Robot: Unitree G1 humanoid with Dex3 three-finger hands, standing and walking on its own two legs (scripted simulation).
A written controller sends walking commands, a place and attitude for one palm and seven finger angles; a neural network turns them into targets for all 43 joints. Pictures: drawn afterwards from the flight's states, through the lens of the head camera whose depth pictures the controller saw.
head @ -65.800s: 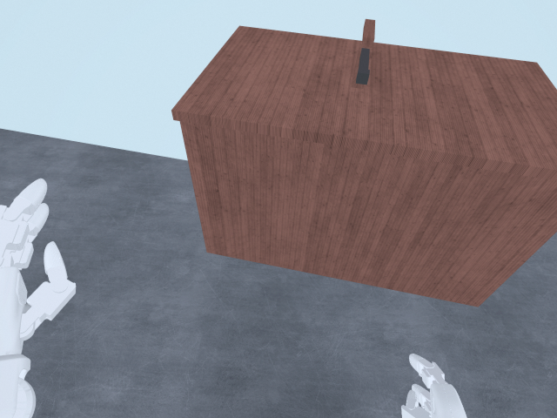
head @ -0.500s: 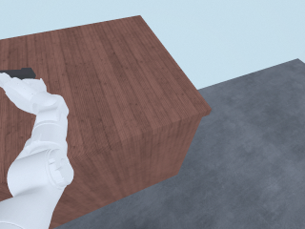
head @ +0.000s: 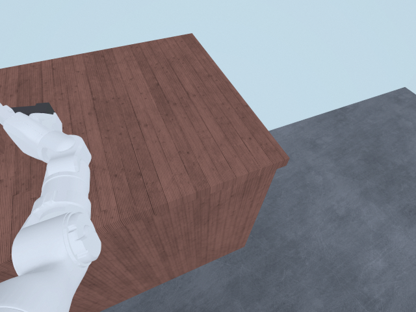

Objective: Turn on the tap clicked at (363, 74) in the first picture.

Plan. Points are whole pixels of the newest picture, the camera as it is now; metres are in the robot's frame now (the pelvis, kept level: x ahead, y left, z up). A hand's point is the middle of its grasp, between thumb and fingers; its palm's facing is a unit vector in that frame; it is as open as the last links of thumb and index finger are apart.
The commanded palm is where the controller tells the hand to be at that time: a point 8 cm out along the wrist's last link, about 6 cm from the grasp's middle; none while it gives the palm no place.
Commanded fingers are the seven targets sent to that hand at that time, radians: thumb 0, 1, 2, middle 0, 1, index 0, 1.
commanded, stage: lift the hand up off the lever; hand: left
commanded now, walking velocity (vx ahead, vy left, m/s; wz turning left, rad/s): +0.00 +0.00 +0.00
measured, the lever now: (44, 112) +0.50 +0.31 +0.11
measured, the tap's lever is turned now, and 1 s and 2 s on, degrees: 75 75 75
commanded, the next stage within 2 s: draw the hand back beside the body in 2.00 s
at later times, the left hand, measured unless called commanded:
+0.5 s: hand (48, 116) +0.45 +0.27 +0.15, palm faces +0.83 -0.56 -0.05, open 7.8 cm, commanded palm +0.40 +0.27 +0.14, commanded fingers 0.00 0.90 0.90 -0.15 -0.15 -0.15 -0.15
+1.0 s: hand (49, 109) +0.45 +0.26 +0.16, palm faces +0.83 -0.55 -0.07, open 7.8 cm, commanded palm +0.40 +0.27 +0.16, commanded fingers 0.00 0.90 0.90 -0.15 -0.15 -0.15 -0.15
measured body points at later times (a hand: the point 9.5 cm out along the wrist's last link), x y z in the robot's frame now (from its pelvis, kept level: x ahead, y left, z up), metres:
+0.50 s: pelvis +0.00 +0.01 +0.01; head +0.03 +0.00 +0.46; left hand +0.41 +0.29 +0.15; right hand +0.07 -0.24 -0.13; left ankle +0.00 +0.10 -0.72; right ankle -0.03 -0.05 -0.72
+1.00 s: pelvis -0.02 -0.01 +0.01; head +0.01 -0.01 +0.46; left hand +0.40 +0.28 +0.17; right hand +0.04 -0.26 -0.12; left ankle +0.00 +0.10 -0.72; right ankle -0.03 -0.05 -0.72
